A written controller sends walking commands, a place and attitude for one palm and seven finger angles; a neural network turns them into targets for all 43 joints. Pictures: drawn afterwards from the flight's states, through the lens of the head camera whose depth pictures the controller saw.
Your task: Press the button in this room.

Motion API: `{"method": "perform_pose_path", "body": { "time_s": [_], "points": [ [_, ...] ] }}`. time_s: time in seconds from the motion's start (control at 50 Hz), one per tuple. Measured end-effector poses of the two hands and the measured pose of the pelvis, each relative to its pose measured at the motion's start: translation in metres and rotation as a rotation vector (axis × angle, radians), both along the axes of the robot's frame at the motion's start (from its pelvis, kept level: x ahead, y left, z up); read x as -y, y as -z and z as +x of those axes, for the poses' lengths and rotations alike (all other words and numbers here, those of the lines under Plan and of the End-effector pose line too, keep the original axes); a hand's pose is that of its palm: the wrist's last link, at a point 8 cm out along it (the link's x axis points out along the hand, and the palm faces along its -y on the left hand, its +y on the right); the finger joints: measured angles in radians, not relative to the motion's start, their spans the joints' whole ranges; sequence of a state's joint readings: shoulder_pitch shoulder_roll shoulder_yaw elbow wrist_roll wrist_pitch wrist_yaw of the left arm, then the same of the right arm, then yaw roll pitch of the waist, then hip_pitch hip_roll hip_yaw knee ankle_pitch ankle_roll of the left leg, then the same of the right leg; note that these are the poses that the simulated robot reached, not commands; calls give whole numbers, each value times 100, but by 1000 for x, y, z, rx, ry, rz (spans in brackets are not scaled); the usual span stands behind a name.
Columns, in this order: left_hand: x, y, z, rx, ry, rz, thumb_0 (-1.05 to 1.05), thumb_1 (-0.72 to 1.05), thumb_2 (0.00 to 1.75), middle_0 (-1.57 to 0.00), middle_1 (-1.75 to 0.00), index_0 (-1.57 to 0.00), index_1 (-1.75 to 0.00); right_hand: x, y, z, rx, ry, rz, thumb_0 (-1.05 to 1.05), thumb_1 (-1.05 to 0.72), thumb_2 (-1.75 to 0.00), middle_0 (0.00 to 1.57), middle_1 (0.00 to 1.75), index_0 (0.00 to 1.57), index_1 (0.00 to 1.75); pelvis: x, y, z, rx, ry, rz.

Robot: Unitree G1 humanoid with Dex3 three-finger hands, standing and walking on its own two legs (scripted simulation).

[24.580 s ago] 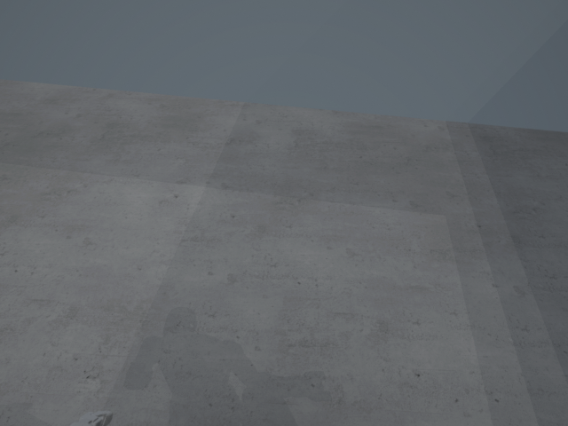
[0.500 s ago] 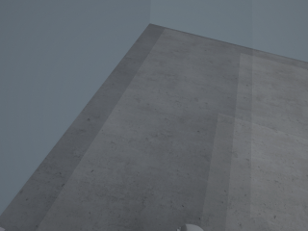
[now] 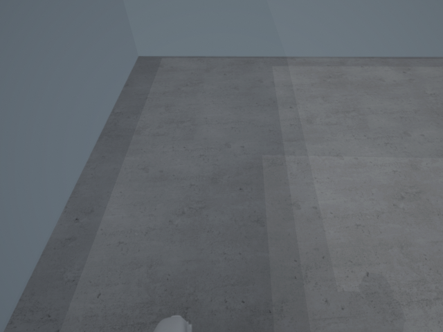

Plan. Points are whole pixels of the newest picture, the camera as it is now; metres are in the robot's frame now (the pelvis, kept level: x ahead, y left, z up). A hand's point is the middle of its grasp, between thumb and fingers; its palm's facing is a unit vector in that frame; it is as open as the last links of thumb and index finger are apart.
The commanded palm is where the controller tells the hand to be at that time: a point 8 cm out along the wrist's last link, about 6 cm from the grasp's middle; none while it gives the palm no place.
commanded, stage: turn to face it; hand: left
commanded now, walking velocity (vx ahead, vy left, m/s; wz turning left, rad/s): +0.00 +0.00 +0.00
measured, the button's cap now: out of the picture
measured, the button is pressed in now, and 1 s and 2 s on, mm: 0 0 0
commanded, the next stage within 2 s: none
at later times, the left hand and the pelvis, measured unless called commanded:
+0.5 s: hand out of the picture +0.12 +0.25 -0.18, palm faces +0.15 -0.97 -0.20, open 7.4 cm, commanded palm none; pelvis +0.07 +0.06 +0.00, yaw +8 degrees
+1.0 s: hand out of the picture +0.08 +0.20 -0.15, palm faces +0.41 -0.86 -0.29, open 7.4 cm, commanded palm none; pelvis +0.08 -0.02 +0.00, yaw +27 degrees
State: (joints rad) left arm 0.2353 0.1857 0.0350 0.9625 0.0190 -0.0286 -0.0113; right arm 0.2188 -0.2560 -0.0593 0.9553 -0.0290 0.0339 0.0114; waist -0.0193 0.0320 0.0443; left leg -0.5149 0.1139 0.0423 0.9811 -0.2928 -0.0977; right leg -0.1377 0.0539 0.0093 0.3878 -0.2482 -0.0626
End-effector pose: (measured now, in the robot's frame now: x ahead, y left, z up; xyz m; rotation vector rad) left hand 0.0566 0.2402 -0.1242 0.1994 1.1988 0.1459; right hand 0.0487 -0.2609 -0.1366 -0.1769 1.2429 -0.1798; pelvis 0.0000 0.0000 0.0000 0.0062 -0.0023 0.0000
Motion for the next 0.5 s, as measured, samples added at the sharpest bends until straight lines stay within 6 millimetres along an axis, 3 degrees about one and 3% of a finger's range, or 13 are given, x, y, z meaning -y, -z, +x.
{"method": "perform_pose_path", "body": {
  "time_s": [0.1,0.18,0.24,0.34,0.5],
  "points": [
    [-9,14,-17,-95,-36,-25,0,90,90,-20,-30,-21,-30,-19,-6,43,46,-23,-9,1,-91,-90,20,30,20,30,-14,2,22,-2,10,-20],
    [-22,32,-24,-168,-82,-48,0,90,90,-20,-30,-21,-30,-45,-5,78,73,-59,-22,0,-91,-90,20,30,20,30,-31,9,45,7,-10,-42],
    [-33,45,-23,-202,-112,-59,0,90,90,-20,-30,-21,-30,-67,-2,93,69,-89,-22,0,-91,-90,20,30,20,30,-43,15,58,13,-20,-27],
    [-45,40,-5,-203,-129,-67,0,90,90,-20,-30,-20,-30,-92,-2,94,20,-94,-1,0,-91,-90,21,30,21,30,-55,8,65,6,-54,-34],
    [-62,25,45,-61,-163,-32,0,90,90,-20,-30,-20,-30,-81,-4,85,-60,-104,-15,0,-93,-90,21,30,21,30,-55,3,70,-19,-135,-32]
  ]
}}
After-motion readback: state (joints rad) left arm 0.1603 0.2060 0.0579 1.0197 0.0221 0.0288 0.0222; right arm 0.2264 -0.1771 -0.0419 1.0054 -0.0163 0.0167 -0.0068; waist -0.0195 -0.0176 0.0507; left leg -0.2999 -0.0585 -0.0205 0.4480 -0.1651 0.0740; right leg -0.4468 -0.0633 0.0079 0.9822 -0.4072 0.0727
